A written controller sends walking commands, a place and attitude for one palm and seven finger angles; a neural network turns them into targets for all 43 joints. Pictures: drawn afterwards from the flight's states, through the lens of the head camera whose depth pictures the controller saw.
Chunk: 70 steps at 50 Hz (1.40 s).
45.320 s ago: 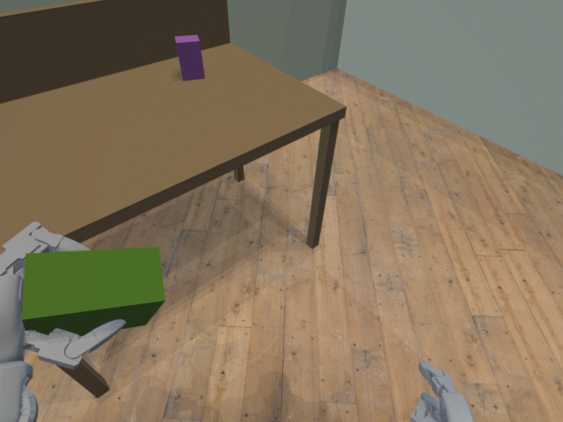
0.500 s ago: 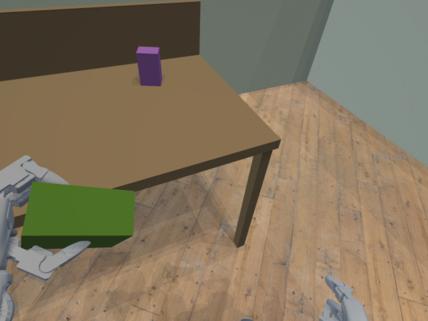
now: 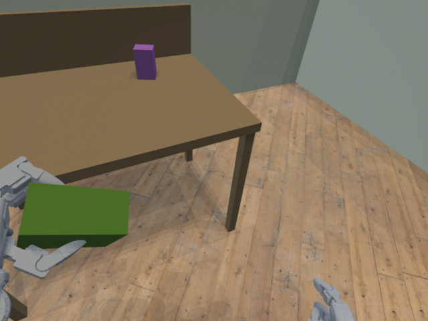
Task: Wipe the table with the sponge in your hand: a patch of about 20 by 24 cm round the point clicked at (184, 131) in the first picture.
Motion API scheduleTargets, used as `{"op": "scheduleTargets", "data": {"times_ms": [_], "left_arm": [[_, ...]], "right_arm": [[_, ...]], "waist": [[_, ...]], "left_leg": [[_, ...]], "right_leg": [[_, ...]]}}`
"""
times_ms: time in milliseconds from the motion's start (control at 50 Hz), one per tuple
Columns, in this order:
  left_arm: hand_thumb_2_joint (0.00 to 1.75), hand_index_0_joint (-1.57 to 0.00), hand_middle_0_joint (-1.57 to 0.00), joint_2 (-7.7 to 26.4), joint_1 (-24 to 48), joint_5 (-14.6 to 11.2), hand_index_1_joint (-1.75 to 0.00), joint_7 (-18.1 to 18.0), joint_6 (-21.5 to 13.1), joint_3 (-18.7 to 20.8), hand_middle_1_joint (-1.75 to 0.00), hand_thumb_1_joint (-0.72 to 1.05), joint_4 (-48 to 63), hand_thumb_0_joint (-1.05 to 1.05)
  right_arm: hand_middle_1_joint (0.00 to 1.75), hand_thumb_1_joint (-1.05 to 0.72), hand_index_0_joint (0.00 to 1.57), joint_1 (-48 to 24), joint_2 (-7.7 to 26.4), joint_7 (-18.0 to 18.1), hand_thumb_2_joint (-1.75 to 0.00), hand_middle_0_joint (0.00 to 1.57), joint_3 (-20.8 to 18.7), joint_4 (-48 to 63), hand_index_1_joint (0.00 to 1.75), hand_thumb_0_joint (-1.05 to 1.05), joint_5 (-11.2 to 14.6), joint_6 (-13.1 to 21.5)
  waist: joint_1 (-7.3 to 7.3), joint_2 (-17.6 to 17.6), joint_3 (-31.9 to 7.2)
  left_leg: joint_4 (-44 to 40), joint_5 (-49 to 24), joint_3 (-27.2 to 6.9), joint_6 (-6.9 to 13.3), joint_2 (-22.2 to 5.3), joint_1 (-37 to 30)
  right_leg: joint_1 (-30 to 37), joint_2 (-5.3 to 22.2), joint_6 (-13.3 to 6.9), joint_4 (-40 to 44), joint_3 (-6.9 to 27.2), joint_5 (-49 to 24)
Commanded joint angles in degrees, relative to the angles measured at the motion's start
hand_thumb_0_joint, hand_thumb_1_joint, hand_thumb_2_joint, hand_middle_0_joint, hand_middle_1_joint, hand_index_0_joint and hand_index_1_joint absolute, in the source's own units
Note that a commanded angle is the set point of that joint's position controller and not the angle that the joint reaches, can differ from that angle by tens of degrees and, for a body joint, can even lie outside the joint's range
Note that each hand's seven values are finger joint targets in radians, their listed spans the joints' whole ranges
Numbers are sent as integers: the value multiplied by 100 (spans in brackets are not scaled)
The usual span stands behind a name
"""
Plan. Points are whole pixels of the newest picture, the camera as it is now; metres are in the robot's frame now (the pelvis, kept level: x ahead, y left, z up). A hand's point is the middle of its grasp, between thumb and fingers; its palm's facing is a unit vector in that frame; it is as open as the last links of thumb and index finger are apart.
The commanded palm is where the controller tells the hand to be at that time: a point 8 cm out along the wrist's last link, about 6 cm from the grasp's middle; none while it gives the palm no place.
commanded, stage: stop stepping back and stand still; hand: left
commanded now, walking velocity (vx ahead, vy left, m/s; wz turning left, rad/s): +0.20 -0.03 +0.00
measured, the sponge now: (88, 220) +0.22 +0.20 +0.15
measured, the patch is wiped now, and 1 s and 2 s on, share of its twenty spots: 1.00 1.00 1.00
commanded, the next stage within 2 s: stand and wait in 0.36 s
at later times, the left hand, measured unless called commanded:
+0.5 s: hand (64, 222) +0.20 +0.21 +0.19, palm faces +0.43 -0.81 -0.40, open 10.2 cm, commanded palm +0.14 +0.25 +0.20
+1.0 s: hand (64, 209) +0.22 +0.22 +0.18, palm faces +0.40 -0.84 -0.35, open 10.2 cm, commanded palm +0.17 +0.26 +0.20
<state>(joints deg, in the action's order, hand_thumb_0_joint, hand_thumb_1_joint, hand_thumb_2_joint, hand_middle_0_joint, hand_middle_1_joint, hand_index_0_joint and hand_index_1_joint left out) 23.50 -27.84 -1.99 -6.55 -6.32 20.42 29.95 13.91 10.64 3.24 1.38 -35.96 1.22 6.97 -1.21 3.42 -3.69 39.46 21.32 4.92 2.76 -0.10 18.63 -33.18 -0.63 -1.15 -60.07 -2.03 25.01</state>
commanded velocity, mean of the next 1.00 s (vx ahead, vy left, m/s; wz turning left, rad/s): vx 0.03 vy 0.02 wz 0.00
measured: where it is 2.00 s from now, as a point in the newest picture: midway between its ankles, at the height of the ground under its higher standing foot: outside the picture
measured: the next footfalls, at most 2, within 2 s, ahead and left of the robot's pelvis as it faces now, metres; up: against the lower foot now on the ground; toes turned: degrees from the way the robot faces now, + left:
right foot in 0.20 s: +0.07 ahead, -0.14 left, +0.00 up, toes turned -1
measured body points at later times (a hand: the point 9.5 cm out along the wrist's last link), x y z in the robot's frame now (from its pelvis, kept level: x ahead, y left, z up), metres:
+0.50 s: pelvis +0.00 -0.04 +0.01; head -0.03 -0.04 +0.46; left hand +0.17 +0.25 +0.21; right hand +0.16 -0.28 -0.07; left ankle +0.02 +0.10 -0.72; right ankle +0.03 -0.14 -0.72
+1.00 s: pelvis +0.02 -0.02 +0.02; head +0.01 -0.02 +0.47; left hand +0.19 +0.27 +0.20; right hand +0.22 -0.24 -0.04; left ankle +0.01 +0.10 -0.72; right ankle +0.03 -0.14 -0.72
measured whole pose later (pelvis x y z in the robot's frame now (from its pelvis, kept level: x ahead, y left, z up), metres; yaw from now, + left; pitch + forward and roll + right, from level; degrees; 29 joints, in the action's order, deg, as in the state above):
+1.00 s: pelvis +0.02 -0.02 +0.02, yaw +2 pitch -1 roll -1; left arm 19.9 -27.7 -3.3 -8.6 -4.8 16.6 27.2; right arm 9.2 11.9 3.9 1.5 -33.1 0.7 4.0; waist 0.3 -0.2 -0.6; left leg 27.4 14.8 1.4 -0.1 -1.3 11.8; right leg -12.1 0.3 -0.2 -25.6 -2.8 12.6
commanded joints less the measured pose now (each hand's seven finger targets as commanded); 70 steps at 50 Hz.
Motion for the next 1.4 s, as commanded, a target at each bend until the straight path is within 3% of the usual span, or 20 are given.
{"op": "scheduleTargets", "data": {"times_ms": [0,80,120,140,160,180,200,260,300,340,360,380,440,480,500,580,620,660,880,1380], "left_arm": [[130,-120,-120,659,564,-64,-160,-189,-313,451,-160,10,318,0],[130,-120,-120,442,769,-108,-160,-162,-297,154,-160,10,690,0],[130,-120,-120,446,670,-88,-160,-180,-211,160,-160,10,630,0],[130,-120,-120,480,678,-42,-160,-164,-206,137,-160,10,660,0],[130,-120,-120,652,648,-5,-160,-138,-197,203,-160,10,655,0],[130,-120,-120,889,1205,-103,-160,-114,-293,310,-160,10,1167,0],[130,-120,-120,1014,1260,-110,-160,-148,-392,536,-160,10,1219,0],[130,-120,-120,1002,980,-179,-160,-175,-343,613,-160,10,1463,0],[130,-120,-120,843,579,-163,-160,-292,-343,506,-160,10,1543,0],[130,-120,-120,710,510,-188,-160,-403,-391,494,-160,10,1619,0],[130,-120,-120,723,449,-171,-160,-456,-352,547,-160,10,1528,0],[130,-120,-120,675,430,-167,-160,-425,-309,479,-160,10,1251,0],[130,-120,-120,633,431,-95,-160,-356,-269,445,-160,10,736,0],[130,-120,-120,589,449,-108,-160,-268,-271,306,-160,10,556,0],[130,-120,-120,619,518,-150,-160,-266,-275,319,-160,10,657,0],[130,-120,-120,739,750,-136,-160,-306,-378,379,-160,10,1147,0],[130,-120,-120,679,469,-160,-160,-353,-387,394,-160,10,1073,0],[130,-120,-120,631,444,-123,-160,-353,-326,363,-160,10,1046,0],[130,-120,-120,562,449,-163,-160,-337,-263,271,-160,10,1066,0],[130,-120,-120,580,462,-153,-160,-371,-245,269,-160,10,842,0]], "right_arm": [[30,-90,20,-487,727,-12,-90,20,-216,614,30,0,62,434],[30,-90,20,-705,921,85,-90,20,-206,914,30,0,-3,361],[30,-90,20,-768,982,100,-90,20,-235,992,30,0,-51,278],[30,-90,20,-767,970,99,-90,20,-270,994,30,0,-60,233],[30,-90,20,-761,863,66,-90,20,-304,998,30,0,-29,171],[30,-90,20,-918,786,61,-90,20,-266,1073,30,0,18,173],[30,-90,20,-763,706,31,-90,20,-261,880,30,0,-18,211],[30,-90,20,-810,759,78,-90,20,-325,861,30,0,10,30],[30,-90,20,-891,714,189,-90,20,-247,908,30,0,-52,25],[30,-90,20,-881,983,245,-90,20,-316,1033,30,0,-91,100],[30,-90,20,-875,990,272,-90,20,-335,1147,30,0,-44,120],[30,-90,20,-767,857,248,-90,20,-312,1028,30,0,-2,143],[30,-90,20,-849,850,188,-90,20,-260,946,30,0,-19,217],[30,-90,20,-827,807,123,-90,20,-329,970,30,0,-27,183],[30,-90,20,-776,804,93,-90,20,-353,930,30,0,-14,151],[30,-90,20,-891,788,113,-90,20,-264,917,30,0,-53,135],[30,-90,20,-944,883,152,-90,20,-314,1008,30,0,-63,129],[30,-90,20,-956,841,162,-90,20,-285,1035,30,0,-49,122],[30,-90,20,-999,839,144,-90,20,-264,1140,30,0,-53,29],[30,-90,20,-1050,853,192,-90,20,-258,1123,30,0,-84,-67]], "waist": [[-10,-645,401],[33,-1582,315],[188,-1290,121],[249,-525,78],[172,718,48],[121,991,70],[27,612,-363],[-66,362,61],[-74,-384,-73],[21,-2108,3],[71,-2219,-234],[13,-1807,-35],[154,-672,302],[17,865,302],[32,935,278],[15,-459,43],[120,-645,-145],[98,-841,-340],[128,-791,-458],[143,-638,-217]], "left_leg": [[-2602,1180,-2313,1028,-1758,-176],[-2625,1485,-1315,563,-1250,439],[-1693,1551,-951,349,-927,909],[-384,1237,-471,205,-509,1297],[1313,832,-178,7,-92,1765],[2400,407,-389,-84,-80,1881],[2537,309,-678,-133,-270,1508],[886,87,-824,-35,-685,-3],[-679,30,-277,12,-326,-946],[-2106,1156,-1807,433,-1024,-709],[-2476,994,-2408,596,-1419,-595],[-2612,1277,-2456,612,-1412,-166],[-1352,220,-1214,217,-774,544],[155,99,-536,-151,-132,559],[500,-191,-559,-188,-191,454],[-1125,-855,-664,-109,-371,-536],[-1558,-1176,-1072,-12,-615,-738],[-1511,-1756,-1011,2,-621,-805],[-1605,-2344,-881,-141,-620,-874],[-1883,-1225,-859,-169,-496,-585]], "right_leg": [[-936,498,133,-866,422,-265],[1216,148,113,1885,-498,72],[2505,-77,34,3039,-695,-281],[2934,171,-138,3643,-287,-535],[2856,1303,-637,4404,1563,-5],[2433,2177,-962,4947,2779,-397],[2106,2239,-1007,4993,2652,631],[509,1937,-735,4467,1492,783],[436,1352,-478,3761,813,1000],[531,320,-57,2246,131,574],[818,-15,159,1373,-340,315],[903,91,179,1277,-19,411],[2106,236,140,3520,78,-856],[1706,1348,-331,4575,1830,-52],[1585,1676,-531,4823,2086,18],[1716,1256,-325,4035,1123,-1076],[1866,653,-39,3729,678,-1283],[2113,513,55,3503,468,-1971],[2513,453,63,3589,385,-2653],[2378,435,63,4052,460,-1787]]}}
